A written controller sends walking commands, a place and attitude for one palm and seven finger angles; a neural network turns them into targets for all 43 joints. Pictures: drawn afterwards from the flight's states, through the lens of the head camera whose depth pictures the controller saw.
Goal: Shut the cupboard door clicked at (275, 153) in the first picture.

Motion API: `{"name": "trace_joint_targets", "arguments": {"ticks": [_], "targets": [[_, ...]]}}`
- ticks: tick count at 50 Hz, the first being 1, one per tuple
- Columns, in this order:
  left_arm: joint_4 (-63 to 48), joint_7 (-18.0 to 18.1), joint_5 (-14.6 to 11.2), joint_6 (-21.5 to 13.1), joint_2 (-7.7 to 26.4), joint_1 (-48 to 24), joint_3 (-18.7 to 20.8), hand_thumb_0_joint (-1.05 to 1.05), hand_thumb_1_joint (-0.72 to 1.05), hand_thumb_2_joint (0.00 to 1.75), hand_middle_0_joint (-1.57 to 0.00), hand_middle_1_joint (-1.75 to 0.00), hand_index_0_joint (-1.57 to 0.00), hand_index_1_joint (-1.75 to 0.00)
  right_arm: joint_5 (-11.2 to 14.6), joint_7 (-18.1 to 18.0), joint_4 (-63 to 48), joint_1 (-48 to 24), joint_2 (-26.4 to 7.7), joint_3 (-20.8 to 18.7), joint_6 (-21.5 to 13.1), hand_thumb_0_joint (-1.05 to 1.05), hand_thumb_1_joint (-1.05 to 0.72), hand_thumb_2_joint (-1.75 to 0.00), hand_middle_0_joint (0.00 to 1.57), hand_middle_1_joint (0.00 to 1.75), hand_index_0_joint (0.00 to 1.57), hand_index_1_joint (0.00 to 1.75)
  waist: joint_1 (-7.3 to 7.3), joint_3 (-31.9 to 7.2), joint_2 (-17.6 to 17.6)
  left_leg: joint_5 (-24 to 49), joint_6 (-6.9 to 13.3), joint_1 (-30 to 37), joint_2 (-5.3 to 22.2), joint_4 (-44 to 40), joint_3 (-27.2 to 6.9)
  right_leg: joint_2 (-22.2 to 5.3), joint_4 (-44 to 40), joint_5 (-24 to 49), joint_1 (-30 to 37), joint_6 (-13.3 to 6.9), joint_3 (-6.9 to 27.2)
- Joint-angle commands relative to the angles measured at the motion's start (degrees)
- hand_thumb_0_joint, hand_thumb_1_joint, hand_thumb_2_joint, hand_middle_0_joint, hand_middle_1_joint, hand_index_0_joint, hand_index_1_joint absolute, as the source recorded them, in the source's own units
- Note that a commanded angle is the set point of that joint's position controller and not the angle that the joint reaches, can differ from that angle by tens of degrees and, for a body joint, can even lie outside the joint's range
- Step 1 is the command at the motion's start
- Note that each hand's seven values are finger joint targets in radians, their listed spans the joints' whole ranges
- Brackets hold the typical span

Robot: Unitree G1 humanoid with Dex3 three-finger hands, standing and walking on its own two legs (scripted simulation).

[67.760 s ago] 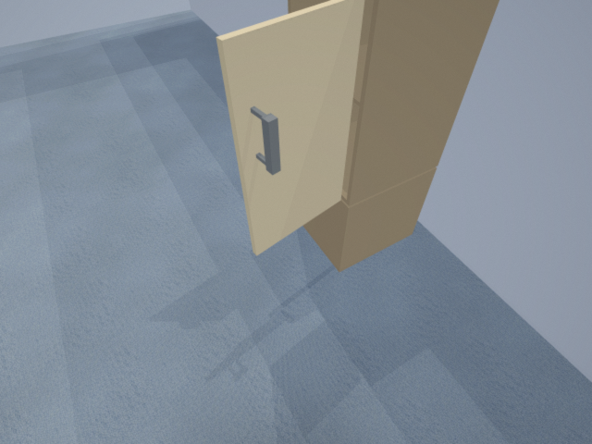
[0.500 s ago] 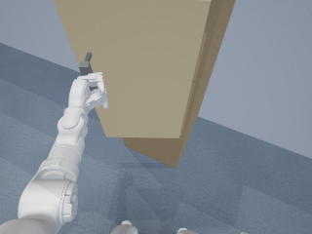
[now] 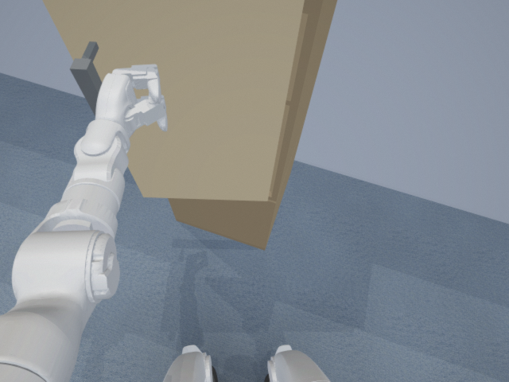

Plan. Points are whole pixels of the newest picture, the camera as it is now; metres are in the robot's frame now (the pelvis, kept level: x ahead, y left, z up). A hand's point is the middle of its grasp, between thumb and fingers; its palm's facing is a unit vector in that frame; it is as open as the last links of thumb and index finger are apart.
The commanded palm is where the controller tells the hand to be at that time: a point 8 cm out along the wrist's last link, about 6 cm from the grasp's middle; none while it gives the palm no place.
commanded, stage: push the door shut along its arc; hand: left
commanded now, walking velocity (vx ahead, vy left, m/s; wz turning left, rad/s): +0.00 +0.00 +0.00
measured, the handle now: (102, 90) +0.56 +0.18 +0.11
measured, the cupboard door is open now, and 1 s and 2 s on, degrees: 18 0 0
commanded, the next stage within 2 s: pull the fist back off the door in 0.88 s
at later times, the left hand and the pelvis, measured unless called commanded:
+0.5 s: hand (167, 86) +0.56 +0.08 +0.12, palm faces -0.29 -0.96 -0.03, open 3.0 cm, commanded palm +0.57 +0.11 +0.11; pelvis +0.01 +0.00 -0.01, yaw +0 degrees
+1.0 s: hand (186, 72) +0.58 +0.05 +0.12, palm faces -0.36 -0.93 -0.05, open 3.7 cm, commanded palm +0.62 +0.06 +0.11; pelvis +0.00 +0.00 -0.03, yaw +0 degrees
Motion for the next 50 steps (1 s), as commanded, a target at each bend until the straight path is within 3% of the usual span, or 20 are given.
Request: {"name": "trace_joint_targets", "arguments": {"ticks": [1, 4, 9, 12, 13, 17, 18, 19, 21, 22, 24, 27, 33, 36, 39, 44, 45, 47, 49, 50], "targets": [[-11.13, -0.49, 0.39, -2.97, 13.50, -31.56, 3.71, 0.00, 0.90, 0.90, -1.30, -1.50, -1.30, -1.50, -0.08, -0.34, -3.98, 8.30, -10.08, -3.67, -0.95, 0.00, -0.90, -0.90, 0.20, 0.30, 0.20, 0.30, -1.78, -24.89, 1.68, 9.17, 0.94, 23.13, -0.53, -4.40, -4.97, 0.59, -8.28, 11.68, -0.39, 0.04, 1.73], [-9.90, -1.02, 0.94, -2.53, 16.38, -30.76, 5.84, 0.00, 0.90, 0.90, -1.30, -1.50, -1.30, -1.50, -0.18, -0.19, -4.49, 9.31, -10.25, -3.59, -0.28, 0.00, -0.90, -0.90, 0.20, 0.30, 0.20, 0.30, -1.49, -26.84, 1.88, 11.65, 1.07, 21.93, -0.59, -3.24, -4.46, 0.69, -7.61, 14.61, 1.21, 0.12, 2.13], [-10.90, -2.81, 1.37, -1.53, 18.16, -33.96, 6.28, 0.00, 0.90, 0.90, -1.30, -1.50, -1.30, -1.50, -0.08, -0.26, -4.58, 10.81, -10.19, -3.73, 0.66, 0.00, -0.90, -0.90, 0.20, 0.30, 0.20, 0.30, -2.50, -28.60, 1.61, 14.26, 1.46, 20.48, -0.66, -1.71, -4.00, 0.94, -7.02, 18.83, 2.91, 0.39, 2.61], [-10.48, -3.98, 1.01, -0.71, 13.85, -36.96, 2.30, 0.00, 0.90, 0.90, -1.30, -1.50, -1.30, -1.50, -0.03, -0.28, -3.94, 11.32, -9.98, -3.73, 0.84, 0.00, -0.90, -0.90, 0.20, 0.30, 0.20, 0.30, -4.30, -26.87, 3.18, 14.68, 1.53, 22.14, -0.70, -1.20, -4.33, 1.09, -7.30, 18.19, -0.50, 0.23, 2.11], [-10.50, -4.00, 1.16, -0.66, 15.96, -38.45, 3.63, 0.00, 0.90, 0.90, -1.30, -1.50, -1.30, -1.50, -0.09, -0.39, -3.32, 11.66, -10.46, -3.85, 0.86, 0.00, -0.90, -0.90, 0.20, 0.30, 0.20, 0.30, -4.50, -27.25, 3.07, 14.40, 1.36, 22.53, -0.35, -1.10, -4.84, 1.15, -7.12, 17.33, -1.35, 0.28, 1.94], [-9.64, -4.82, 0.76, 0.29, 13.01, -41.43, 0.81, 0.00, 0.90, 0.90, -1.30, -1.50, -1.30, -1.50, -0.22, -0.47, -2.70, 11.74, -10.40, -3.71, 0.56, 0.00, -0.90, -0.90, 0.20, 0.30, 0.20, 0.30, -5.85, -26.10, 5.27, 13.70, 1.57, 23.17, -0.60, -0.52, -5.00, 1.25, -7.38, 15.52, -4.30, -0.03, 1.63], [-8.64, -4.91, 0.99, 0.43, 14.18, -42.92, 1.34, 0.00, 0.90, 0.90, -1.30, -1.50, -1.30, -1.50, -0.23, -0.59, -2.09, 12.05, -10.67, -3.65, 0.36, 0.00, -0.90, -0.90, 0.20, 0.30, 0.20, 0.30, -6.35, -26.63, 4.11, 13.34, 1.54, 22.68, -0.38, -0.10, -5.31, 1.21, -7.24, 15.01, -4.88, 0.16, 1.56], [-8.10, -4.88, 1.20, 0.71, 15.64, -43.81, 2.05, 0.00, 0.90, 0.90, -1.30, -1.50, -1.30, -1.50, -0.37, -0.72, -1.74, 12.18, -10.79, -3.60, 0.35, 0.00, -0.90, -0.90, 0.20, 0.30, 0.20, 0.30, -6.50, -26.51, 4.52, 13.26, 1.66, 21.90, -0.38, 0.29, -5.29, 1.28, -7.21, 14.93, -4.72, 0.07, 1.72], [-7.56, -5.31, 1.47, 0.92, 13.91, -44.59, 0.55, 0.00, 0.90, 0.90, -1.30, -1.50, -1.30, -1.50, -0.49, -0.58, -1.54, 12.26, -10.59, -3.56, -0.06, 0.00, -0.90, -0.90, 0.20, 0.30, 0.20, 0.30, -6.47, -27.04, 6.65, 13.78, 1.41, 23.10, -0.41, 0.49, -5.77, 1.34, -6.68, 14.29, -6.20, -0.29, 1.31], [-8.74, -5.43, 1.05, 0.90, 11.47, -45.93, -0.84, 0.00, 0.90, 0.90, -1.30, -1.50, -1.30, -1.50, -0.69, -0.57, -1.60, 12.39, -10.58, -3.65, -0.27, 0.00, -0.90, -0.90, 0.20, 0.30, 0.20, 0.30, -7.22, -27.67, 7.17, 15.18, 1.62, 24.93, -0.47, 0.68, -5.95, 1.43, -6.39, 14.64, -7.55, -0.36, 0.91], [-8.95, -5.63, 1.26, 0.96, 12.24, -47.24, -0.62, 0.00, 0.90, 0.90, -1.30, -1.50, -1.30, -1.50, -0.99, -0.56, -1.04, 12.33, -10.84, -3.67, -0.51, 0.00, -0.90, -0.90, 0.20, 0.30, 0.20, 0.30, -6.95, -29.70, 8.85, 16.24, 1.34, 26.44, -0.35, 1.26, -6.55, 1.50, -5.89, 14.33, -8.66, -0.56, 0.70], [-7.60, -5.68, 1.45, 1.52, 11.68, -50.18, -1.25, 0.00, 0.90, 0.90, -1.30, -1.50, -1.30, -1.50, -1.10, -0.65, -0.40, 12.79, -10.98, -3.51, -0.86, 0.00, -0.90, -0.90, 0.20, 0.30, 0.20, 0.30, -8.31, -27.97, 7.96, 15.07, 1.58, 25.30, -0.18, 1.64, -6.81, 1.58, -5.65, 12.77, -10.51, -0.55, 0.34], [-7.14, -5.84, 2.14, 2.13, 11.42, -54.44, -1.90, 0.00, 0.90, 0.90, -1.30, -1.50, -1.30, -1.50, -1.37, -0.64, 0.11, 13.22, -11.38, -3.56, -1.69, 0.00, -0.90, -0.90, 0.20, 0.30, 0.20, 0.30, -9.23, -30.30, 9.43, 15.05, 1.51, 26.15, 0.07, 3.00, -7.29, 1.73, -4.40, 11.64, -13.72, -0.57, -0.04], [-3.99, -5.70, 2.87, 3.41, 10.43, -55.19, -2.79, 0.00, 0.90, 0.90, -1.30, -1.50, -1.30, -1.50, -1.54, -0.74, 0.87, 13.39, -11.47, -3.30, -1.83, 0.00, -0.90, -0.90, 0.20, 0.30, 0.20, 0.30, -10.28, -28.18, 8.56, 12.94, 1.50, 24.30, 0.19, 3.48, -7.71, 1.88, -4.09, 10.01, -15.65, -0.73, -0.56], [-4.84, -5.43, 3.30, 3.60, 8.98, -58.00, -3.94, 0.00, 0.90, 0.90, -1.30, -1.50, -1.30, -1.50, -1.85, -0.74, 1.27, 13.49, -11.53, -3.34, -2.24, 0.00, -0.90, -0.90, 0.20, 0.30, 0.20, 0.30, -10.84, -29.48, 11.40, 13.03, 1.35, 26.24, 0.38, 3.80, -8.51, 1.86, -3.26, 8.95, -18.61, -0.91, -1.02], [-4.85, -5.52, 3.63, 4.73, 6.96, -61.25, -5.37, 0.00, 0.90, 0.90, -1.30, -1.50, -1.30, -1.50, -2.22, -0.84, 2.17, 14.27, -11.63, -3.44, -2.88, 0.00, -0.90, -0.90, 0.20, 0.30, 0.20, 0.30, -12.04, -30.98, 12.44, 14.07, 1.34, 28.12, 0.47, 4.45, -9.15, 1.99, -2.34, 9.06, -21.19, -0.99, -1.70], [-5.71, -5.65, 3.62, 4.65, 8.40, -62.58, -4.79, 0.00, 0.90, 0.90, -1.30, -1.50, -1.30, -1.50, -2.15, -0.95, 2.29, 14.89, -11.75, -3.46, -3.13, 0.00, -0.90, -0.90, 0.20, 0.30, 0.20, 0.30, -12.20, -31.82, 12.46, 14.67, 1.45, 28.41, 0.64, 4.75, -8.91, 2.04, -1.96, 9.50, -21.12, -0.93, -1.69], [-5.32, -5.68, 3.57, 5.40, 5.80, -63.34, -6.03, 0.00, 0.90, 0.90, -1.30, -1.50, -1.30, -1.50, -2.42, -0.96, 2.59, 15.09, -11.49, -3.42, -3.30, 0.00, -0.90, -0.90, 0.20, 0.30, 0.20, 0.30, -12.72, -31.50, 12.82, 15.39, 1.60, 28.99, 0.43, 4.49, -9.25, 2.23, -1.88, 9.47, -21.84, -1.00, -2.05], [-3.21, -5.86, 3.87, 6.02, 7.77, -62.76, -5.03, 0.00, 0.90, 0.90, -1.30, -1.50, -1.30, -1.50, -2.39, -1.15, 2.86, 15.08, -11.75, -3.17, -3.33, 0.00, -0.90, -0.90, 0.20, 0.30, 0.20, 0.30, -12.81, -31.29, 11.75, 14.24, 1.47, 27.49, 0.41, 4.92, -9.11, 2.21, -2.03, 9.17, -21.57, -1.06, -2.05], [-4.53, 6.98, -0.32, 7.17, 9.40, -64.02, 6.97, 0.00, 0.90, 0.90, -1.30, -1.50, -1.30, -1.50, -3.46, -0.56, 0.93, 17.21, -9.84, -2.33, -3.95, 0.00, -0.90, -0.90, 0.20, 0.30, 0.20, 0.30, -9.80, -31.49, 12.43, 9.70, 0.78, 21.30, 1.21, 3.87, -9.25, 1.35, -2.95, 7.93, -18.18, -0.24, -0.89]]}}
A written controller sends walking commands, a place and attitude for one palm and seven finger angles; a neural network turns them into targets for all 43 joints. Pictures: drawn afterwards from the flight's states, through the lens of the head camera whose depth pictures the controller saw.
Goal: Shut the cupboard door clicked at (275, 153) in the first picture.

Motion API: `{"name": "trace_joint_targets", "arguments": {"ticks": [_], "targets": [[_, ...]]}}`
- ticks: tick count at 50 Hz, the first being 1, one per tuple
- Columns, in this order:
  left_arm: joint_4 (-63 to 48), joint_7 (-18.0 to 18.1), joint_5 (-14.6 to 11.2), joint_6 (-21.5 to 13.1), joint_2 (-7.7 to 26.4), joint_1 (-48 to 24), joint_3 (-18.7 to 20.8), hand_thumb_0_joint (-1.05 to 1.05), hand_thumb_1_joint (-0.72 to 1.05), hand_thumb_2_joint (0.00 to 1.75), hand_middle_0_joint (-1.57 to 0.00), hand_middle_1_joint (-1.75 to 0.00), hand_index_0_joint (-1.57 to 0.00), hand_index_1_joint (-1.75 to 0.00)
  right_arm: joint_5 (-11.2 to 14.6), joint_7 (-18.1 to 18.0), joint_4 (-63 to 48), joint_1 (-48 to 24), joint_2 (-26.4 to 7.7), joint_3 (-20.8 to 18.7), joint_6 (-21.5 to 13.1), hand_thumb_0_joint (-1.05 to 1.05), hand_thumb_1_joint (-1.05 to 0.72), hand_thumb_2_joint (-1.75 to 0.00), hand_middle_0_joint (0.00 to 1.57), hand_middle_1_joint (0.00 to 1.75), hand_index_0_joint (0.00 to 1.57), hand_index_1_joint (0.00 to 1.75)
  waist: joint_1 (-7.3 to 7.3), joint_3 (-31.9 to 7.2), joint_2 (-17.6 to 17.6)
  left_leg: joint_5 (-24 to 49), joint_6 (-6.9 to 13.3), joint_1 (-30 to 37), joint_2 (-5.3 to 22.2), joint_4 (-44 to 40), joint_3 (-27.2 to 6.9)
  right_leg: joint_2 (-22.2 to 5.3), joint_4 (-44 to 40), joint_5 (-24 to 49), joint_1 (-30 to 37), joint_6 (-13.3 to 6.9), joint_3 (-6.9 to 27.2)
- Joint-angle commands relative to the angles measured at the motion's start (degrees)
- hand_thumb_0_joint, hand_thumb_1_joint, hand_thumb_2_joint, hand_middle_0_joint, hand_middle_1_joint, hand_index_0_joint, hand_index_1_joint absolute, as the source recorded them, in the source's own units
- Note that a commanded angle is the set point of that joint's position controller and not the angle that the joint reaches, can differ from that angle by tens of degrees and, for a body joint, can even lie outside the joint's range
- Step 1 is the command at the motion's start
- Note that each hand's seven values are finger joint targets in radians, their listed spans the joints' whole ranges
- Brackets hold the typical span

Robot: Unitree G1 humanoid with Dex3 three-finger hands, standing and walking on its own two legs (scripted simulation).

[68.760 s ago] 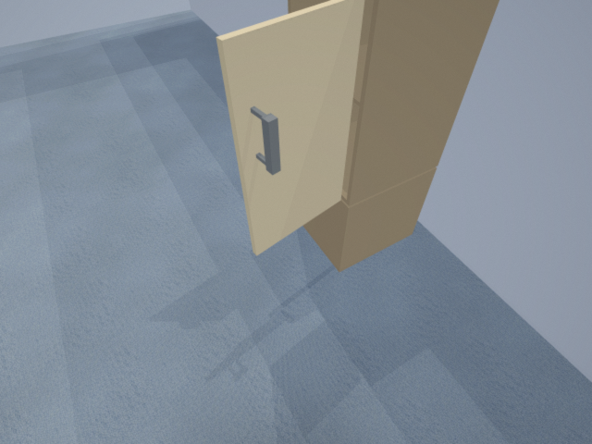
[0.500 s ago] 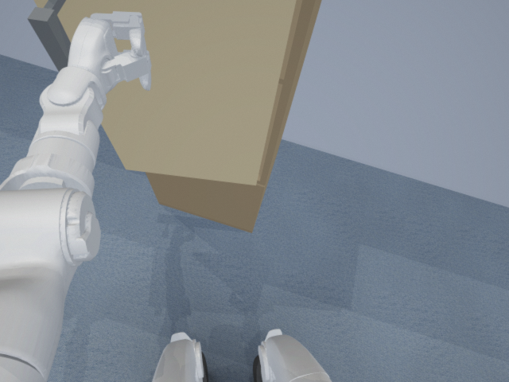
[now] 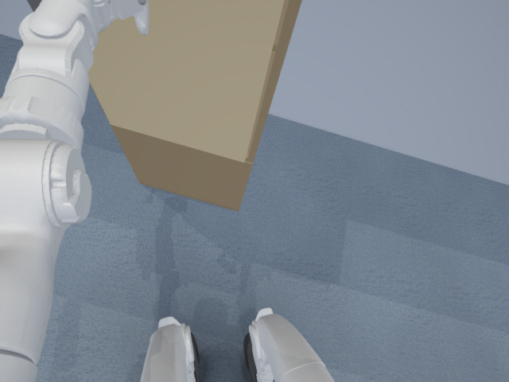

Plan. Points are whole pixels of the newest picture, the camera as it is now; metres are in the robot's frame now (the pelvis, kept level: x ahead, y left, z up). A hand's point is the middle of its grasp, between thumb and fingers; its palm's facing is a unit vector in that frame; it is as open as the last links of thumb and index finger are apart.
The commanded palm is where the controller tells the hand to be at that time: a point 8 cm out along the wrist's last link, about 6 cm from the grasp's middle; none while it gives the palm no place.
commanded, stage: pull the fist back off the door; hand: left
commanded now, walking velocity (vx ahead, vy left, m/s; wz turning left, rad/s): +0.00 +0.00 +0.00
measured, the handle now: out of the picture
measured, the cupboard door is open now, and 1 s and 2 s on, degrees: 0 0 0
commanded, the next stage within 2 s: draw the hand back to the body in 0.86 s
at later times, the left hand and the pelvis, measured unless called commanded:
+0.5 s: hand (169, 3) +0.58 +0.02 +0.16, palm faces +0.07 -1.00 -0.02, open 3.2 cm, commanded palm +0.54 +0.06 +0.15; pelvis +0.01 -0.01 +0.02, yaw +0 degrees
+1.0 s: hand (165, 45) +0.52 +0.03 +0.15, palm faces +0.07 -1.00 -0.02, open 3.1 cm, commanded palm +0.49 +0.08 +0.15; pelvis +0.04 -0.03 +0.05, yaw +1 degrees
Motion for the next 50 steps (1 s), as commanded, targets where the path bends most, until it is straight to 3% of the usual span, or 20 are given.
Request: {"name": "trace_joint_targets", "arguments": {"ticks": [1, 3, 6, 8, 10, 12, 15, 18, 20, 24, 26, 29, 32, 33, 37, 40, 42, 45, 49, 50], "targets": [[-11.97, 17.80, -2.28, -1.48, -0.27, -34.17, 11.16, 0.00, 0.90, 0.90, -1.30, -1.50, -1.30, -1.50, -1.53, 0.60, -2.47, 15.58, -10.55, -3.41, -1.41, 0.00, -0.90, -0.90, 0.20, 0.30, 0.20, 0.30, -3.81, -32.86, 10.36, 9.89, 0.23, 36.11, 1.07, -6.34, -6.84, 0.83, -9.93, 9.24, -2.54, 0.32, 1.35], [-12.65, 27.87, 0.73, -2.59, -3.37, -35.00, 12.11, 0.00, 0.90, 0.90, -1.30, -1.50, -1.30, -1.50, -3.04, 2.57, -2.39, 16.86, -10.23, -4.19, -1.13, 0.00, -0.90, -0.90, 0.20, 0.30, 0.20, 0.30, -4.42, -31.87, 7.40, 8.63, -0.07, 35.40, 1.17, -7.28, -7.87, 0.64, -9.50, 8.63, -3.60, 0.99, 0.58], [-13.31, 39.57, 7.90, -6.00, -3.83, -37.05, 11.57, 0.00, 0.90, 0.90, -1.30, -1.50, -1.30, -1.50, -5.38, 5.71, -1.76, 17.31, -10.04, -4.72, -0.55, 0.00, -0.90, -0.90, 0.20, 0.30, 0.20, 0.30, -5.20, -30.63, 8.45, 6.29, -0.33, 33.36, 0.52, -6.99, -6.64, 0.50, -9.71, 7.15, -4.53, 1.05, 0.63], [-14.05, 40.82, 13.48, -8.92, -3.03, -37.95, 8.76, 0.00, 0.90, 0.90, -1.30, -1.50, -1.30, -1.50, -5.99, 7.15, -1.67, 17.76, -10.37, -5.44, -0.02, 0.00, -0.90, -0.90, 0.20, 0.30, 0.20, 0.30, -5.82, -32.49, 10.25, 8.16, -0.42, 35.41, 0.43, -6.56, -6.42, 0.40, -9.58, 7.68, -4.80, 0.66, 0.88], [-13.79, 39.36, 15.44, -10.56, -3.22, -36.26, 6.27, 0.00, 0.90, 0.90, -1.30, -1.50, -1.30, -1.50, -5.62, 7.92, -2.09, 17.55, -10.39, -5.81, 0.68, 0.00, -0.90, -0.90, 0.20, 0.30, 0.20, 0.30, -5.18, -32.52, 11.89, 8.41, -0.65, 37.03, 0.22, -7.23, -5.95, 0.45, -10.20, 8.03, -3.38, 0.07, 1.19], [-12.17, 36.70, 13.71, -10.32, -5.33, -32.93, 4.67, 0.00, 0.90, 0.90, -1.30, -1.50, -1.30, -1.50, -4.76, 7.86, -2.67, 17.02, -10.48, -5.95, 1.42, 0.00, -0.90, -0.90, 0.20, 0.30, 0.20, 0.30, -4.63, -32.43, 10.85, 7.38, -0.54, 38.01, 0.08, -8.63, -6.03, 0.70, -11.30, 8.11, -1.32, -0.17, 1.20], [-10.80, 33.57, 9.16, -8.47, -5.00, -29.89, 5.79, 0.00, 0.90, 0.90, -1.30, -1.50, -1.30, -1.50, -3.42, 6.86, -3.60, 16.03, -10.73, -5.48, 2.24, 0.00, -0.90, -0.90, 0.20, 0.30, 0.20, 0.30, -3.99, -30.39, 7.42, 4.11, 0.03, 34.93, -0.51, -10.44, -4.51, 0.81, -13.69, 7.34, 3.23, 0.20, 1.84], [-13.61, 32.23, 6.42, -9.55, -7.25, -25.36, 5.75, 0.00, 0.90, 0.90, -1.30, -1.50, -1.30, -1.50, -2.97, 6.49, -4.34, 15.77, -10.14, -5.39, 2.17, 0.00, -0.90, -0.90, 0.20, 0.30, 0.20, 0.30, -2.02, -31.51, 7.13, 6.81, -0.07, 37.78, -0.48, -11.70, -4.15, 0.89, -14.55, 9.17, 5.49, 0.13, 1.60], [-15.01, 31.98, 4.95, -10.71, -6.59, -20.88, 7.47, 0.00, 0.90, 0.90, -1.30, -1.50, -1.30, -1.50, -3.04, 6.38, -4.58, 16.17, -9.95, -5.48, 2.43, 0.00, -0.90, -0.90, 0.20, 0.30, 0.20, 0.30, -0.58, -31.40, 4.04, 10.07, 0.07, 37.21, -0.68, -12.21, -3.24, 1.11, -15.32, 11.68, 9.58, 0.25, 1.71], [-17.97, 32.42, 4.52, -13.37, -8.12, -11.64, 8.32, 0.00, 0.90, 0.90, -1.30, -1.50, -1.30, -1.50, -2.80, 6.61, -5.33, 15.41, -9.33, -5.95, 3.25, 0.00, -0.90, -0.90, 0.20, 0.30, 0.20, 0.30, 2.20, -30.41, 2.19, 14.43, 0.06, 37.74, -1.11, -12.96, -1.31, 1.22, -16.13, 16.42, 14.09, 0.31, 2.01], [-17.80, 32.84, 4.95, -13.69, -9.29, -8.39, 7.69, 0.00, 0.90, 0.90, -1.30, -1.50, -1.30, -1.50, -2.55, 6.70, -5.58, 14.93, -8.98, -6.15, 3.90, 0.00, -0.90, -0.90, 0.20, 0.30, 0.20, 0.30, 2.32, -26.95, -1.17, 13.08, 0.40, 34.86, -1.56, -13.67, -0.04, 1.10, -17.28, 17.62, 16.86, 0.72, 2.57], [-23.55, 33.58, 4.87, -15.73, -8.12, -6.03, 9.16, 0.00, 0.90, 0.90, -1.30, -1.50, -1.30, -1.50, -2.39, 6.40, -6.64, 13.73, -8.50, -6.45, 4.60, 0.00, -0.90, -0.90, 0.20, 0.30, 0.20, 0.30, 4.55, -29.11, -0.04, 16.01, 0.34, 36.41, -2.07, -14.22, 1.03, 0.82, -17.04, 22.69, 21.26, 0.65, 3.38], [-28.44, 32.95, 4.44, -17.34, -11.81, -2.39, 6.41, 0.00, 0.90, 0.90, -1.30, -1.50, -1.30, -1.50, -2.10, 6.16, -7.38, 12.41, -7.62, -6.75, 5.11, 0.00, -0.90, -0.90, 0.20, 0.30, 0.20, 0.30, 4.93, -29.91, -0.95, 19.94, 0.44, 38.62, -2.39, -14.19, 1.94, 0.73, -16.91, 29.10, 24.50, 0.87, 3.71], [-29.19, 32.74, 4.30, -17.62, -10.69, -0.12, 7.67, 0.00, 0.90, 0.90, -1.30, -1.50, -1.30, -1.50, -1.81, 6.02, -7.42, 11.96, -7.82, -7.02, 5.30, 0.00, -0.90, -0.90, 0.20, 0.30, 0.20, 0.30, 5.75, -30.59, -1.52, 21.06, 0.39, 39.19, -2.38, -14.02, 2.14, 0.62, -16.79, 30.99, 25.18, 1.00, 3.96], [-35.90, 30.94, 2.98, -17.23, -13.97, 6.27, 4.73, 0.00, 0.90, 0.90, -1.30, -1.50, -1.30, -1.50, -1.12, 5.39, -8.88, 9.99, -7.15, -7.30, 6.11, 0.00, -0.90, -0.90, 0.20, 0.30, 0.20, 0.30, 7.38, -32.43, -1.43, 24.97, 0.46, 42.13, -2.96, -14.53, 3.13, 0.27, -16.85, 39.16, 30.45, 1.28, 4.69], [-38.55, 29.65, 1.30, -15.66, -17.69, 9.80, 1.62, 0.00, 0.90, 0.90, -1.30, -1.50, -1.30, -1.50, -0.08, 4.98, -9.12, 7.99, -6.70, -7.25, 6.21, 0.00, -0.90, -0.90, 0.20, 0.30, 0.20, 0.30, 6.81, -29.56, -5.02, 25.01, 0.70, 42.67, -2.99, -15.15, 3.46, -0.02, -18.09, 42.53, 31.40, 2.13, 4.76], [-38.47, 29.29, 0.69, -14.65, -19.39, 10.10, -0.36, 0.00, 0.90, 0.90, -1.30, -1.50, -1.30, -1.50, 0.34, 4.41, -8.78, 7.08, -6.42, -7.10, 6.35, 0.00, -0.90, -0.90, 0.20, 0.30, 0.20, 0.30, 6.50, -26.51, -4.71, 23.85, 0.71, 43.23, -3.01, -15.69, 3.46, -0.12, -18.86, 41.44, 30.64, 2.16, 4.91], [-37.37, 29.26, 0.09, -14.74, -19.09, 6.56, -0.25, 0.00, 0.90, 0.90, -1.30, -1.50, -1.30, -1.50, 0.51, 3.88, -7.74, 5.41, -6.29, -6.84, 6.09, 0.00, -0.90, -0.90, 0.20, 0.30, 0.20, 0.30, 5.80, -24.42, -5.01, 21.40, 0.69, 42.85, -3.04, -16.02, 2.99, -0.55, -19.52, 38.62, 28.94, 2.47, 5.23], [-34.08, 28.91, 0.35, -15.73, -18.42, 7.61, 0.37, 0.00, 0.90, 0.90, -1.30, -1.50, -1.30, -1.50, 0.43, 3.45, -7.32, 3.82, -5.85, -6.47, 5.73, 0.00, -0.90, -0.90, 0.20, 0.30, 0.20, 0.30, 6.60, -24.89, -4.46, 21.27, 0.49, 42.67, -3.23, -15.57, 2.74, -0.98, -18.63, 38.48, 28.89, 2.28, 5.50], [-34.47, 28.73, 0.44, -15.97, -16.00, 10.17, 2.74, 0.00, 0.90, 0.90, -1.30, -1.50, -1.30, -1.50, 0.51, 3.51, -7.93, 3.69, -6.10, -6.42, 5.80, 0.00, -0.90, -0.90, 0.20, 0.30, 0.20, 0.30, 8.18, -26.24, -4.55, 21.53, 0.41, 42.62, -3.28, -16.01, 2.74, -1.06, -18.41, 38.53, 30.21, 2.16, 5.50]]}}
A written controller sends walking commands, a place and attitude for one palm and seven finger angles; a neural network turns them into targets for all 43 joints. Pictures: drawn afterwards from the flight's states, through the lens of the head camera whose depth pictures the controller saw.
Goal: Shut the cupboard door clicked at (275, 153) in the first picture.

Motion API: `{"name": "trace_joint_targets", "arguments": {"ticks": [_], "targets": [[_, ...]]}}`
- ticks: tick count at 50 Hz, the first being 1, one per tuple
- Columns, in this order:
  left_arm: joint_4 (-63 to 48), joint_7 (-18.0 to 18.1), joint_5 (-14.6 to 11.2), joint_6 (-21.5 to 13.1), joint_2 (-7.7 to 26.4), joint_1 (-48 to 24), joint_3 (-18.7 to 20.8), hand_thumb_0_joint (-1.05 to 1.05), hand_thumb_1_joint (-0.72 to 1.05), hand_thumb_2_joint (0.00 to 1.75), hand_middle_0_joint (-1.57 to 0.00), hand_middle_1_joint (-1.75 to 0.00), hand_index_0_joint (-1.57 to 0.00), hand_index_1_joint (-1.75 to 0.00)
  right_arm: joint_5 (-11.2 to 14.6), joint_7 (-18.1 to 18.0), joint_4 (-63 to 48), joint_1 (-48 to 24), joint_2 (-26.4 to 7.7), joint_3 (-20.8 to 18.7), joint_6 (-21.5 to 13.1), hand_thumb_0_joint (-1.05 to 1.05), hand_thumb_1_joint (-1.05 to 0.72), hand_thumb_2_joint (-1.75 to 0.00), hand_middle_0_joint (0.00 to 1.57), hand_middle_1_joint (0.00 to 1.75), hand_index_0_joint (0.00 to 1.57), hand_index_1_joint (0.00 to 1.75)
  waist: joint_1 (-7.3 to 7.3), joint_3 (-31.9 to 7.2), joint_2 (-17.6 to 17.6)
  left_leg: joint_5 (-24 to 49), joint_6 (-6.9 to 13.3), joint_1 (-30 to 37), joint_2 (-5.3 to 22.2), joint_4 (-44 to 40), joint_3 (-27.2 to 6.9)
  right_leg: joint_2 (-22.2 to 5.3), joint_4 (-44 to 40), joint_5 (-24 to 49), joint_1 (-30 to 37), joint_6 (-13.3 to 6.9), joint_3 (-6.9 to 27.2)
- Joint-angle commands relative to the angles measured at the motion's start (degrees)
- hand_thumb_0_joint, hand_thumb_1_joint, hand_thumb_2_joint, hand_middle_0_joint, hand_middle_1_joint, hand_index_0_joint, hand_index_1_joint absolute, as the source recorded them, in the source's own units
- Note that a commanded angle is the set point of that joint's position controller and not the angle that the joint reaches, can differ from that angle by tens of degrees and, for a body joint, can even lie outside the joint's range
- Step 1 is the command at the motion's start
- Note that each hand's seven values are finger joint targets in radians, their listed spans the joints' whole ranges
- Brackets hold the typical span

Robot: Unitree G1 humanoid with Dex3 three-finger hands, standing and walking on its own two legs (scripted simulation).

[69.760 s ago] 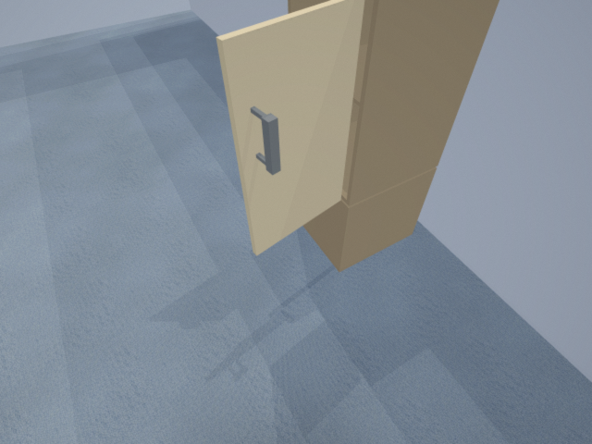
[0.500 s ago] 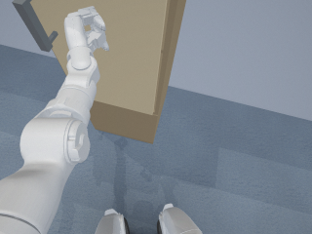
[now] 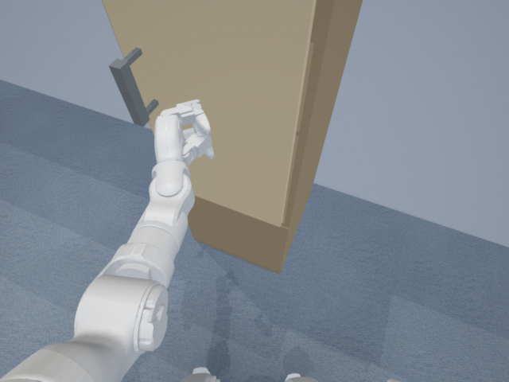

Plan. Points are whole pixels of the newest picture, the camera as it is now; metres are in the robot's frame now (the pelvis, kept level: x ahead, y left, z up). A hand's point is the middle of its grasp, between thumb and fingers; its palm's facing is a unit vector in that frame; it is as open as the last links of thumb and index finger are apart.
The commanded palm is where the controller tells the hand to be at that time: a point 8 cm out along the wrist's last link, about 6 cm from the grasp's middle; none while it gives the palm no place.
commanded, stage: draw the hand back to the body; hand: left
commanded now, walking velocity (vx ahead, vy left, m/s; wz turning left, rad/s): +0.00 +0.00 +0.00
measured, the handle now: (138, 88) +0.62 +0.18 +0.10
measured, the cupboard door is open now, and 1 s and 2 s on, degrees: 0 0 0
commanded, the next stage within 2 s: step back with the hand held close in 1.56 s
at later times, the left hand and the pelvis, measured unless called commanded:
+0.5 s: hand (134, 186) +0.36 +0.13 +0.15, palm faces +0.03 -1.00 -0.02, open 3.1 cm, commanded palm +0.31 +0.19 +0.15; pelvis -0.01 +0.01 +0.03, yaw -1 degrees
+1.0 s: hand out of the picture +0.23 +0.25 +0.19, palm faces +0.31 -0.90 -0.30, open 4.7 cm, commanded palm +0.18 +0.30 +0.21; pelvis +0.00 +0.03 +0.05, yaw +0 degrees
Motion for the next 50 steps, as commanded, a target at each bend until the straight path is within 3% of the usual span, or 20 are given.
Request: {"name": "trace_joint_targets", "arguments": {"ticks": [1, 2, 4, 6, 9, 11, 14, 15, 21, 24, 25, 31, 33, 36, 41, 43, 47, 50], "targets": [[-12.56, -0.96, 0.49, -4.42, 9.82, -23.03, 3.36, 0.00, 0.90, 0.90, -1.30, -1.50, -1.30, -1.50, 0.31, -0.58, -3.55, 8.65, -7.04, -2.41, -0.47, 0.00, -0.90, -0.90, 0.20, 0.30, 0.20, 0.30, -0.72, -24.63, -3.87, 20.20, 2.79, 17.92, -3.06, -1.36, 1.26, -0.85, -6.48, 39.29, 10.33, 3.98, 3.49], [-14.54, -1.38, 0.32, -4.39, 11.69, -20.01, 4.86, 0.00, 0.90, 0.90, -1.30, -1.50, -1.30, -1.50, 0.51, -0.69, -4.60, 8.36, -7.27, -2.31, -0.23, 0.00, -0.90, -0.90, 0.20, 0.30, 0.20, 0.30, 0.82, -26.28, -2.93, 21.72, 2.79, 18.92, -3.23, -2.00, 1.46, -0.86, -6.26, 40.55, 12.52, 3.65, 3.47], [-16.51, -2.73, -0.28, -2.90, 11.23, -14.07, 4.39, 0.00, 0.90, 0.90, -1.30, -1.50, -1.30, -1.50, 1.35, -0.87, -6.42, 6.76, -6.82, -1.93, 0.27, 0.00, -0.90, -0.90, 0.20, 0.30, 0.20, 0.30, 2.08, -24.62, -4.68, 21.09, 2.86, 18.28, -3.19, -3.43, 2.15, -0.86, -7.38, 42.03, 15.26, 3.79, 3.48], [-19.84, -3.97, -1.09, -1.27, 10.95, -11.39, 3.77, 0.00, 0.90, 0.90, -1.30, -1.50, -1.30, -1.50, 2.05, -1.21, -7.69, 5.72, -6.81, -1.88, 0.72, 0.00, -0.90, -0.90, 0.20, 0.30, 0.20, 0.30, 2.28, -22.32, -7.39, 19.10, 3.02, 18.30, -3.08, -5.03, 2.37, -0.82, -9.12, 41.50, 16.99, 4.25, 3.56], [-28.14, -5.87, -3.55, 0.32, 10.39, -7.49, 2.79, 0.00, 0.90, 0.90, -1.30, -1.50, -1.30, -1.50, 3.17, -2.02, -9.20, 3.27, -6.74, -1.62, 0.58, 0.00, -0.90, -0.90, 0.20, 0.30, 0.20, 0.30, 2.95, -20.28, -7.55, 18.28, 3.22, 20.72, -3.02, -7.13, 2.71, -0.95, -11.46, 42.01, 19.34, 4.73, 3.75], [-33.43, -7.07, -4.45, 1.03, 10.47, -4.68, 2.19, 0.00, 0.90, 0.90, -1.30, -1.50, -1.30, -1.50, 3.64, -2.56, -9.57, 1.83, -6.67, -1.52, 0.19, 0.00, -0.90, -0.90, 0.20, 0.30, 0.20, 0.30, 3.45, -19.61, -7.43, 17.88, 3.34, 22.57, -2.92, -8.34, 2.64, -0.88, -12.69, 40.67, 20.32, 4.62, 3.53], [-37.81, -8.65, -5.29, 2.13, 9.37, -1.80, -0.37, 0.00, 0.90, 0.90, -1.30, -1.50, -1.30, -1.50, 4.36, -3.40, -9.35, -0.55, -6.30, -1.21, -0.81, 0.00, -0.90, -0.90, 0.20, 0.30, 0.20, 0.30, 3.18, -14.72, -4.39, 14.93, 3.46, 25.25, -2.52, -10.14, 2.40, -0.66, -15.34, 32.88, 17.49, 4.36, 3.37], [-40.39, -9.12, -5.71, 2.39, 9.39, -1.13, -0.55, 0.00, 0.90, 0.90, -1.30, -1.50, -1.30, -1.50, 4.49, -3.58, -9.54, -1.10, -6.31, -1.11, -1.30, 0.00, -0.90, -0.90, 0.20, 0.30, 0.20, 0.30, 3.35, -15.26, -4.48, 14.74, 3.45, 26.33, -2.46, -10.83, 2.18, -0.55, -15.76, 30.90, 17.58, 4.03, 2.90], [-47.95, -11.58, -7.59, 7.22, 9.56, 9.31, -1.43, 0.00, 0.90, 0.90, -1.24, -1.44, -1.24, -1.44, 5.41, -4.94, -10.66, -6.12, -6.11, -0.20, -2.96, 0.00, -0.90, -0.90, 0.20, 0.30, 0.20, 0.30, 5.27, -10.81, -3.65, 13.12, 3.46, 29.41, -2.33, -14.21, 1.72, -0.67, -18.67, 24.71, 18.33, 3.21, 2.05], [-52.93, -12.02, -8.61, 9.19, 12.35, 14.98, 1.24, 0.00, 0.90, 0.90, -1.16, -1.35, -1.16, -1.35, 5.62, -5.51, -11.77, -8.68, -6.20, 0.31, -3.60, 0.00, -0.90, -0.90, 0.20, 0.30, 0.20, 0.30, 6.84, -10.17, -5.13, 13.06, 3.40, 30.30, -2.27, -15.85, 1.44, -0.89, -19.53, 23.61, 20.21, 3.04, 1.79], [-56.63, -10.92, -3.64, 9.38, 14.52, 19.42, -3.32, 0.00, 0.90, 0.90, -1.13, -1.32, -1.13, -1.32, 5.54, -6.22, -12.38, -10.24, -4.84, 0.74, -2.06, 0.00, -0.90, -0.90, 0.20, 0.30, 0.20, 0.30, 6.11, -7.86, -5.08, 12.49, 3.21, 32.20, -2.47, -18.81, 1.13, -2.64, -22.55, 25.03, 21.45, 3.74, 4.13], [-64.35, -8.80, -2.74, 12.36, 16.83, 28.80, -0.28, 0.00, 0.90, 0.90, -0.97, -1.14, -0.97, -1.14, 5.39, -8.29, -13.25, -14.54, -4.35, 2.17, -0.29, 0.00, -0.90, -0.90, 0.20, 0.30, 0.20, 0.30, 7.02, -1.20, -3.93, 11.99, 3.31, 36.95, -1.76, -24.53, 0.74, -2.10, -28.07, 19.10, 24.07, 2.70, 2.45], [-67.31, -8.61, -2.61, 13.01, 16.89, 31.74, -0.07, 0.00, 0.90, 0.90, -0.92, -1.08, -0.92, -1.08, 5.20, -8.57, -13.27, -14.99, -4.16, 2.39, -0.61, 0.00, -0.90, -0.90, 0.20, 0.30, 0.20, 0.30, 7.13, -1.14, -0.62, 12.65, 3.22, 39.42, -1.63, -25.87, 0.67, -2.09, -29.19, 18.89, 25.14, 2.48, 2.23], [-72.74, -8.20, -2.31, 13.46, 16.57, 35.48, -0.11, 0.00, 0.90, 0.90, -0.83, -0.99, -0.83, -0.99, 4.88, -8.44, -13.47, -15.71, -4.00, 2.77, -1.31, 0.00, -0.90, -0.90, 0.20, 0.30, 0.20, 0.30, 7.39, -0.53, 1.13, 13.73, 2.75, 41.83, -1.32, -27.84, 0.04, -1.68, -30.22, 18.92, 26.37, 2.04, 1.26], [-78.39, -7.59, -2.20, 14.29, 18.00, 43.13, 2.43, 0.00, 0.90, 0.90, -0.69, -0.84, -0.69, -0.84, 4.17, -8.38, -13.17, -16.10, -4.21, 2.93, -2.52, 0.00, -0.90, -0.90, 0.20, 0.30, 0.20, 0.30, 8.01, 0.81, -0.18, 15.17, 2.50, 43.21, -0.92, -29.86, -0.68, -1.51, -31.63, 19.87, 28.25, 1.96, 0.69], [-80.64, -7.55, -2.13, 14.31, 18.65, 45.34, 3.55, 0.00, 0.90, 0.90, -0.64, -0.78, -0.64, -0.78, 4.08, -8.41, -13.06, -16.28, -4.23, 2.97, -2.94, 0.00, -0.90, -0.90, 0.20, 0.30, 0.20, 0.30, 8.20, 1.57, 1.29, 15.00, 2.30, 43.50, -0.82, -30.60, -1.02, -1.66, -32.06, 19.19, 28.71, 1.90, 0.65], [-82.34, -6.99, -2.36, 14.44, 21.68, 53.08, 8.92, 0.00, 0.90, 0.90, -0.53, -0.66, -0.53, -0.66, 3.65, -8.45, -12.47, -16.69, -4.36, 2.69, -3.64, 0.00, -0.90, -0.90, 0.20, 0.30, 0.20, 0.30, 9.27, 2.32, -0.72, 15.88, 2.31, 42.79, -0.69, -30.74, -1.08, -1.59, -32.88, 19.93, 29.87, 2.01, 0.58], [-86.33, -6.73, -2.46, 14.15, 22.66, 56.67, 11.42, 0.00, 0.90, 0.90, -0.45, -0.57, -0.45, -0.57, 3.60, -8.25, -12.54, -16.65, -4.15, 2.62, -3.94, 0.00, -0.90, -0.90, 0.20, 0.30, 0.20, 0.30, 9.62, 1.24, 1.24, 17.63, 2.13, 42.60, -0.82, -30.27, -0.99, -2.03, -32.26, 21.36, 31.32, 1.88, 0.48]]}}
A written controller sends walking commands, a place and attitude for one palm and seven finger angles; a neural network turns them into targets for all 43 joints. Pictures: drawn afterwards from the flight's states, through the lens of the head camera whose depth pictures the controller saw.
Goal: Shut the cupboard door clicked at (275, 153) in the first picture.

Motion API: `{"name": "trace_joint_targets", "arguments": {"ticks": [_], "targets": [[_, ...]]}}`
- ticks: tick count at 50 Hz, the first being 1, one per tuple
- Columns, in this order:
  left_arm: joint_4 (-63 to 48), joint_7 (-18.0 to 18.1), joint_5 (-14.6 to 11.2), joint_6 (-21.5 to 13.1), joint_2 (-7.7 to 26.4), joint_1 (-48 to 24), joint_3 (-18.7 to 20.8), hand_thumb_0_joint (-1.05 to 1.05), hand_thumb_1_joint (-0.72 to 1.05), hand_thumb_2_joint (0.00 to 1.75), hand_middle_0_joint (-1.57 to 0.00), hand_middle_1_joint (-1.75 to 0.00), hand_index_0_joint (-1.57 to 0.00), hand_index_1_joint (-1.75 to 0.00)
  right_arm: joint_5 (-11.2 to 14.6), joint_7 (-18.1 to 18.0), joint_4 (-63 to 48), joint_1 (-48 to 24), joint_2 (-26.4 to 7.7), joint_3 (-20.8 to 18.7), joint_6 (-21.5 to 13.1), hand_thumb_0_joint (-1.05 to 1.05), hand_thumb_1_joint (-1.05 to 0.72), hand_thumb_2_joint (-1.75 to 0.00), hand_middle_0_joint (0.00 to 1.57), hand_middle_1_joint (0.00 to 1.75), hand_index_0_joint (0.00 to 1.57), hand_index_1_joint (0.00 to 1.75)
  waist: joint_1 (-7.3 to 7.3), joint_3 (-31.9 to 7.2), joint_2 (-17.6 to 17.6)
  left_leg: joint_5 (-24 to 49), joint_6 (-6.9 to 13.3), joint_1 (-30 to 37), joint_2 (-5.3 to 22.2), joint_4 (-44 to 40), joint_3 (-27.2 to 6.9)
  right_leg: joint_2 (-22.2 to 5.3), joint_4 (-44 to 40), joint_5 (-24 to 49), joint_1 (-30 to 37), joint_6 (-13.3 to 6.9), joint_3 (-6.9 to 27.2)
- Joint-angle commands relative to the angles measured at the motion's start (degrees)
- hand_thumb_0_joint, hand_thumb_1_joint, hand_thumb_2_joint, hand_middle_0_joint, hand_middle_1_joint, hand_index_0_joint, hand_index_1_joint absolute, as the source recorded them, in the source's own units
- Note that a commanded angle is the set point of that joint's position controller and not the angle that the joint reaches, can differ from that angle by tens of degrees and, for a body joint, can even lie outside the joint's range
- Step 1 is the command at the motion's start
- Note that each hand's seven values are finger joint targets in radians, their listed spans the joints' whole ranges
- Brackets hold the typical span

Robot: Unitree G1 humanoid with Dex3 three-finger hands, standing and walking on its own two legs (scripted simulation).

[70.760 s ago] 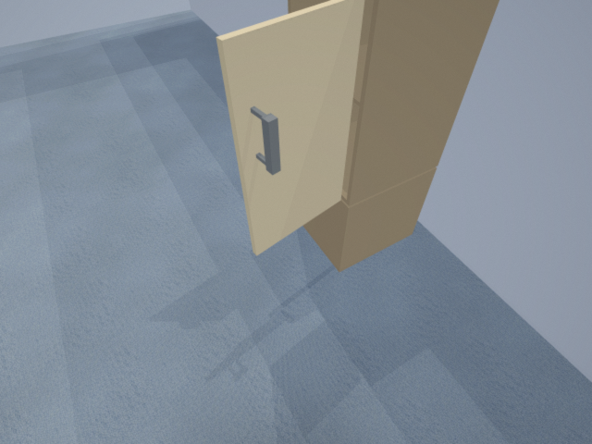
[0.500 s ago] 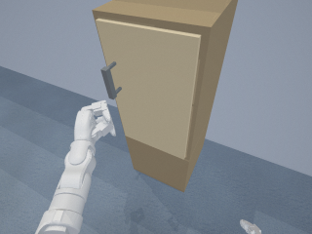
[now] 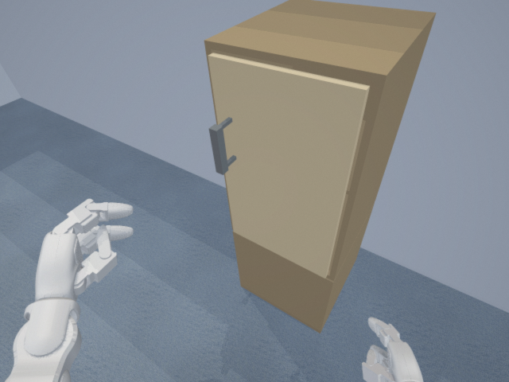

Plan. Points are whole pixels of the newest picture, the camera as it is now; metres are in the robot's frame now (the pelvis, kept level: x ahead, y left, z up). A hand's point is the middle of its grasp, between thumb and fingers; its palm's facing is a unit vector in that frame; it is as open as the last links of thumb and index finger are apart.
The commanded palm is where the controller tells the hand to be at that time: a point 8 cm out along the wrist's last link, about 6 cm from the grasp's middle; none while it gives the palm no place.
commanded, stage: draw the hand back to the body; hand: left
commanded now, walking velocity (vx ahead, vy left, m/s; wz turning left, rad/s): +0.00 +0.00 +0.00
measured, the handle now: (224, 145) +0.62 +0.15 +0.04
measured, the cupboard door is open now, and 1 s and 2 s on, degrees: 0 0 0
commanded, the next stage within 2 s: step back with the hand held close in 0.56 s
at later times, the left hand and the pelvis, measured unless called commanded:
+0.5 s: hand (68, 272) +0.20 +0.25 +0.15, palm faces +0.46 -0.81 -0.38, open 7.4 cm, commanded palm +0.15 +0.29 +0.17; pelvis +0.01 -0.01 +0.00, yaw +0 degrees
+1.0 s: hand (58, 275) +0.19 +0.27 +0.15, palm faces +0.38 -0.78 -0.50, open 7.4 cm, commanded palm +0.14 +0.30 +0.17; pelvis -0.01 +0.01 +0.00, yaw +0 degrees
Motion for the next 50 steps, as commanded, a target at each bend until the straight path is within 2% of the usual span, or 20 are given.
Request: {"name": "trace_joint_targets", "arguments": {"ticks": [1, 4, 9, 12, 14, 16, 17, 18, 22, 25, 29, 34, 35, 36, 39, 42, 44, 46, 47, 50], "targets": [[-16.86, 1.20, -0.18, -3.85, 11.30, -4.44, 10.18, 0.00, 0.90, 0.90, -0.42, -0.54, -0.42, -0.54, -0.10, -0.36, -8.96, -7.64, -6.05, -3.03, -3.53, 0.00, -0.90, -0.90, 0.20, 0.30, 0.20, 0.30, 0.14, -6.08, -0.48, 7.35, -0.34, 6.70, 1.92, -3.55, -2.20, 0.36, -4.01, 9.77, -4.67, -0.69, -1.06], [-20.21, 1.57, -0.08, -4.21, 12.57, -0.23, 12.71, 0.00, 0.90, 0.90, -0.34, -0.45, -0.34, -0.45, -0.11, -0.20, -8.75, -7.75, -6.04, -3.34, -4.45, 0.00, -0.90, -0.90, 0.20, 0.30, 0.20, 0.30, 0.45, -5.77, 0.82, 8.15, -0.47, 6.18, 1.98, -3.09, -2.03, 0.13, -3.76, 10.29, -4.57, -0.63, -1.14], [-22.27, 2.20, -0.45, -4.53, 14.99, 7.78, 18.10, 0.00, 0.90, 0.90, -0.20, -0.30, -0.20, -0.30, -0.06, -0.29, -8.37, -7.17, -6.17, -4.01, -5.66, 0.00, -0.90, -0.90, 0.20, 0.30, 0.20, 0.30, 1.07, -4.75, -0.36, 9.40, -0.19, 5.19, 1.93, -2.08, -1.55, -0.08, -3.56, 11.61, -4.88, -0.41, -1.29], [-20.11, 2.06, 0.12, -4.09, 11.15, 4.88, 13.60, 0.00, 0.90, 0.90, -0.20, -0.30, -0.20, -0.30, -0.04, -0.45, -7.59, -6.70, -6.88, -4.30, -6.40, 0.00, -0.90, -0.90, 0.20, 0.30, 0.20, 0.30, -0.20, -1.29, -1.11, 7.96, -0.02, 5.14, 2.09, -2.24, -1.72, 0.08, -4.32, 9.71, -7.87, -0.16, -1.30], [-19.45, 2.48, 0.22, -3.99, 11.94, 3.27, 13.96, 0.00, 0.90, 0.90, -0.20, -0.30, -0.20, -0.30, -0.12, -0.77, -7.49, -6.37, -7.14, -4.44, -6.57, 0.00, -0.90, -0.90, 0.20, 0.30, 0.20, 0.30, -0.10, -1.78, -2.51, 6.65, 0.23, 5.05, 1.88, -2.48, -1.95, -0.13, -3.93, 8.42, -7.87, -0.04, -1.21], [-20.45, 2.66, 0.50, -4.12, 12.23, 2.78, 13.96, 0.00, 0.90, 0.90, -0.20, -0.30, -0.20, -0.30, -0.14, -1.03, -7.45, -6.31, -7.17, -4.61, -6.74, 0.00, -0.90, -0.90, 0.20, 0.30, 0.20, 0.30, 0.09, -3.83, -1.47, 7.51, 0.33, 6.16, 1.77, -2.22, -1.81, -0.23, -3.42, 9.03, -7.16, -0.14, -1.09], [-20.20, 2.76, 0.42, -4.07, 13.62, 3.08, 15.21, 0.00, 0.90, 0.90, -0.20, -0.30, -0.20, -0.30, -0.34, -1.16, -7.26, -6.48, -7.28, -4.60, -6.92, 0.00, -0.90, -0.90, 0.20, 0.30, 0.20, 0.30, 0.50, -3.99, -2.46, 7.94, 0.52, 5.93, 1.60, -2.05, -1.67, -0.26, -3.86, 9.88, -6.61, -0.09, -0.93], [-21.21, 2.70, 0.47, -4.20, 12.88, 2.75, 14.47, 0.00, 0.90, 0.90, -0.20, -0.30, -0.20, -0.30, -0.25, -1.13, -7.47, -6.61, -6.91, -4.41, -6.93, 0.00, -0.90, -0.90, 0.20, 0.30, 0.20, 0.30, 0.44, -4.30, -1.80, 8.21, 0.36, 5.73, 1.60, -2.20, -1.87, -0.41, -3.31, 9.81, -6.00, -0.18, -1.04], [-22.05, 2.81, 0.25, -4.51, 14.91, 4.53, 16.95, 0.00, 0.90, 0.90, -0.20, -0.30, -0.20, -0.30, -0.43, -1.12, -7.35, -6.97, -6.66, -4.28, -7.31, 0.00, -0.90, -0.90, 0.20, 0.30, 0.20, 0.30, 1.19, -4.70, -0.89, 9.35, 0.32, 5.57, 1.42, -1.65, -1.57, -0.38, -3.68, 11.59, -5.16, -0.31, -0.78], [-22.25, 2.65, 0.17, -4.59, 13.98, 5.30, 16.53, 0.00, 0.90, 0.90, -0.20, -0.30, -0.20, -0.30, -0.35, -0.90, -7.43, -7.13, -6.05, -4.00, -7.21, 0.00, -0.90, -0.90, 0.20, 0.30, 0.20, 0.30, 1.12, -3.38, 1.65, 9.37, -0.07, 5.05, 1.54, -1.78, -1.11, -0.51, -3.48, 11.69, -5.36, -0.34, -0.83], [-20.87, 2.25, -0.30, -4.31, 13.43, 5.91, 16.51, 0.00, 0.90, 0.90, -0.20, -0.30, -0.20, -0.30, -0.36, -0.87, -7.62, -6.98, -6.04, -4.04, -6.94, 0.00, -0.90, -0.90, 0.20, 0.30, 0.20, 0.30, 0.94, -2.40, -1.07, 8.86, 0.05, 4.89, 1.75, -1.88, -0.96, -0.45, -4.21, 11.51, -5.80, -0.08, -0.70], [-21.12, 1.99, -0.34, -4.28, 13.27, 5.81, 16.17, 0.00, 0.90, 0.90, -0.20, -0.30, -0.20, -0.30, -0.28, -0.87, -7.79, -7.13, -6.14, -4.25, -6.64, 0.00, -0.90, -0.90, 0.20, 0.30, 0.20, 0.30, 0.93, -3.11, -0.79, 9.26, 0.27, 5.55, 1.69, -1.75, -0.60, -0.54, -4.30, 12.06, -5.62, 0.10, -0.40], [-24.33, 2.61, 0.33, -6.30, 19.74, 1.27, 21.77, 0.00, 0.90, 0.90, -0.20, -0.30, -0.20, -0.30, -0.01, -0.72, -8.97, -6.29, -7.72, -4.84, -5.49, 0.00, -0.90, -0.90, 0.20, 0.30, 0.20, 0.30, -0.93, -1.23, -0.48, 6.23, 1.46, 1.79, 2.88, 2.32, -1.93, -4.18, -7.38, 13.89, -9.73, 0.21, 3.93], [-20.26, 2.38, 0.23, -6.48, 16.39, 5.71, 18.83, 0.00, 0.90, 0.90, -0.20, -0.30, -0.20, -0.30, -0.40, -0.92, -7.77, -6.48, -7.13, -4.77, -4.81, 0.00, -0.90, -0.90, 0.20, 0.30, 0.20, 0.30, -1.46, -1.21, -3.43, 5.83, 1.35, 1.49, 2.59, 4.20, -2.20, -5.84, -7.68, 15.28, -10.80, -0.09, 4.42], [-20.10, 2.40, 0.39, -7.26, 15.65, 9.94, 18.05, 0.00, 0.90, 0.90, -0.20, -0.30, -0.20, -0.30, -0.40, -1.02, -8.20, -6.10, -7.24, -5.39, -3.16, 0.00, -0.90, -0.90, 0.20, 0.30, 0.20, 0.30, -1.60, -4.55, -4.41, 9.41, 0.96, 0.96, 3.09, 5.10, -1.96, -7.03, -4.67, 21.42, -9.60, 0.03, 3.67], [-22.47, 2.89, 0.19, -7.33, 16.63, 11.56, 18.79, 0.00, 0.90, 0.90, -0.20, -0.30, -0.20, -0.30, -0.16, -1.49, -9.06, -5.87, -7.88, -5.88, -1.92, 0.00, -0.90, -0.90, 0.20, 0.30, 0.20, 0.30, -1.84, -8.43, -0.90, 18.02, 0.85, 2.49, 4.00, 4.22, -2.21, -5.88, -1.15, 25.35, -7.89, 0.58, 1.97], [-23.24, 3.19, -0.07, -7.04, 17.14, 12.56, 19.34, 0.00, 0.90, 0.90, -0.20, -0.30, -0.20, -0.30, -0.08, -1.72, -9.95, -5.63, -7.95, -5.87, -0.93, 0.00, -0.90, -0.90, 0.20, 0.30, 0.20, 0.30, -1.81, -9.62, -1.03, 22.56, 0.82, 2.61, 4.92, 3.43, -3.05, -4.73, 0.62, 25.38, -7.18, 0.76, 1.28], [-24.06, 3.49, -0.13, -6.73, 17.82, 12.67, 19.90, 0.00, 0.90, 0.90, -0.20, -0.30, -0.20, -0.30, 0.07, -1.92, -10.56, -5.45, -8.07, -6.09, -0.08, 0.00, -0.90, -0.90, 0.20, 0.30, 0.20, 0.30, -1.94, -10.04, -2.39, 23.71, 0.72, 2.23, 5.22, 3.41, -3.07, -4.26, 1.28, 25.86, -7.04, 0.88, 1.26], [-25.28, 3.67, -0.14, -6.82, 19.20, 12.26, 21.05, 0.00, 0.90, 0.90, -0.20, -0.30, -0.20, -0.30, -0.03, -2.13, -10.78, -5.74, -8.43, -6.36, 0.11, 0.00, -0.90, -0.90, 0.20, 0.30, 0.20, 0.30, -1.81, -10.89, -1.42, 23.99, 0.64, 2.53, 5.20, 3.30, -2.89, -4.27, 1.50, 26.48, -6.84, 0.86, 1.44], [-25.07, 4.01, -0.31, -6.64, 18.40, 14.44, 20.62, 0.00, 0.90, 0.90, -0.20, -0.30, -0.20, -0.30, 0.23, -2.05, -11.63, -5.18, -8.25, -6.32, 0.88, 0.00, -0.90, -0.90, 0.20, 0.30, 0.20, 0.30, -1.90, -10.41, -1.38, 22.18, 0.62, 0.00, 5.93, 1.97, -3.76, -3.68, 2.73, 22.86, -6.50, 0.78, 1.42]]}}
